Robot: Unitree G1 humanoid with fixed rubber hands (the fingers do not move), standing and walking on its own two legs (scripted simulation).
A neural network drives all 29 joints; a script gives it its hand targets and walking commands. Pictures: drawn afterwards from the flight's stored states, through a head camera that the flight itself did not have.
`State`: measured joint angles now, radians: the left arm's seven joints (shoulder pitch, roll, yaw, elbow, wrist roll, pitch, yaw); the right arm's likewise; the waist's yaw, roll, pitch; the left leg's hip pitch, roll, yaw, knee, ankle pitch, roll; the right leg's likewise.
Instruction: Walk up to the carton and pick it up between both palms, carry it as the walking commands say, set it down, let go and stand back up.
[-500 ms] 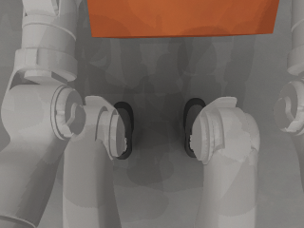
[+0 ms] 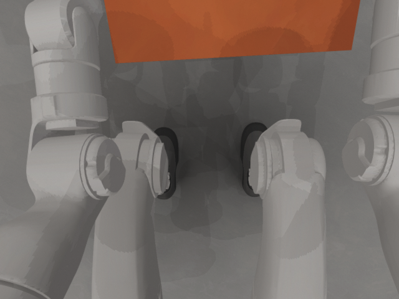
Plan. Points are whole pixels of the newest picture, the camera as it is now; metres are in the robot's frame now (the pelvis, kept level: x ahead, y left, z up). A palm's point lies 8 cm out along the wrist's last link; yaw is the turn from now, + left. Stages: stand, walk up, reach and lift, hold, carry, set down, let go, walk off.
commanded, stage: reach and lift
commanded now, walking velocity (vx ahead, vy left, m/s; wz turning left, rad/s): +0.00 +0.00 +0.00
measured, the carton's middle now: out of the picture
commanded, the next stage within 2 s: none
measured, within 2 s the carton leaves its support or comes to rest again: neither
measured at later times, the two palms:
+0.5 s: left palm out of the picture +0.56 +0.13 -0.05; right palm out of the picture +0.55 -0.23 -0.05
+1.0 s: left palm out of the picture +0.52 +0.14 +0.04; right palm out of the picture +0.51 -0.22 +0.03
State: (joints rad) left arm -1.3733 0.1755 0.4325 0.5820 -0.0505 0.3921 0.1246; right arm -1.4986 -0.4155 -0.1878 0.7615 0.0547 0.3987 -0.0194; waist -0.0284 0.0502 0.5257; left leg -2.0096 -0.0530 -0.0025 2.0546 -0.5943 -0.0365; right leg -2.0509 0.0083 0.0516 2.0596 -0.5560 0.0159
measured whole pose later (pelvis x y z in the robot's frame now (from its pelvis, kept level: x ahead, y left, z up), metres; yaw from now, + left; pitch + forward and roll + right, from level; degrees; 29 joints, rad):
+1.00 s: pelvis +0.01 +0.01 +0.10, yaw -3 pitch +42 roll +3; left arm -1.10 0.03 0.54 0.64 0.15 0.44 0.05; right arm -1.17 -0.22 -0.39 0.81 -0.17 0.42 0.04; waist 0.00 0.02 -0.07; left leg -1.91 -0.07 -0.03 1.66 -0.49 -0.04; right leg -1.95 0.05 0.09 1.65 -0.43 0.04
